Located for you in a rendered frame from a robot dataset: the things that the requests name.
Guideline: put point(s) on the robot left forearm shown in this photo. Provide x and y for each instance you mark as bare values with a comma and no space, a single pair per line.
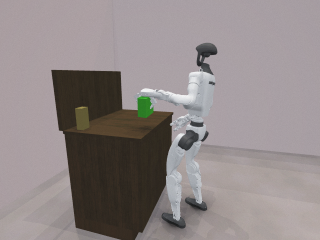
170,97

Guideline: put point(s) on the humanoid robot head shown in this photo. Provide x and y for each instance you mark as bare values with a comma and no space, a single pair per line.
205,50

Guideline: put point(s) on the table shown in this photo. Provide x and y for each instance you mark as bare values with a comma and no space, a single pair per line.
117,166

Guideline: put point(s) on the left robot upper arm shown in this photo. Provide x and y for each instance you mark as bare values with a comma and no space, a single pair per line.
195,79

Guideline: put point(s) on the left robot hand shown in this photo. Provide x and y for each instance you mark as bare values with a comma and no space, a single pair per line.
146,92

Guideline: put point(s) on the sponge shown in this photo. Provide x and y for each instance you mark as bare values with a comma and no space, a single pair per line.
143,107

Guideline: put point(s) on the right robot thigh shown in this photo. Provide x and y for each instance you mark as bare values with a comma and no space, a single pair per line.
191,166

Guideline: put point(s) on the robot right forearm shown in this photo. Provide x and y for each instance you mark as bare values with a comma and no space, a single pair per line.
188,117

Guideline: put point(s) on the right robot hand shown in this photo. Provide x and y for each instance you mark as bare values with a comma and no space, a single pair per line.
181,123

